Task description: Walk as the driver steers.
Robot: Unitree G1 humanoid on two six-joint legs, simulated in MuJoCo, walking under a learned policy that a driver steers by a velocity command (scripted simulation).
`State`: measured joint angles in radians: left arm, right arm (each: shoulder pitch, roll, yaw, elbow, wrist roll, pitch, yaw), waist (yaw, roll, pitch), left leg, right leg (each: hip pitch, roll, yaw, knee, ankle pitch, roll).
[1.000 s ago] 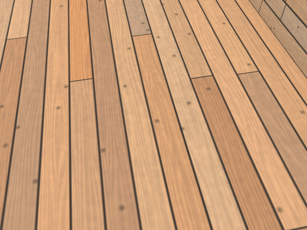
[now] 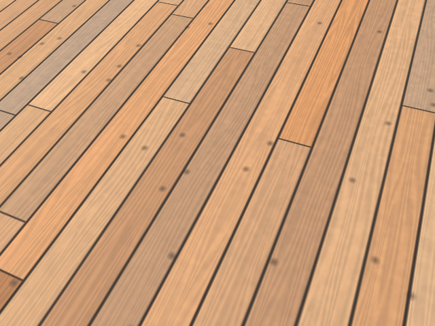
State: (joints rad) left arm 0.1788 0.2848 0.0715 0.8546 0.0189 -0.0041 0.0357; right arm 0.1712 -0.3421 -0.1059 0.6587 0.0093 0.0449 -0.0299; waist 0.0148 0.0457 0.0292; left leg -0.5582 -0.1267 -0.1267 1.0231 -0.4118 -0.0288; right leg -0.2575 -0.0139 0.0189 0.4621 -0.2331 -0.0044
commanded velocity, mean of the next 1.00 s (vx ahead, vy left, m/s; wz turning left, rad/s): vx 0.30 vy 0.00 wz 0.29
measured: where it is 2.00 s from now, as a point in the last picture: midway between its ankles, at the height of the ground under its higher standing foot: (193, 307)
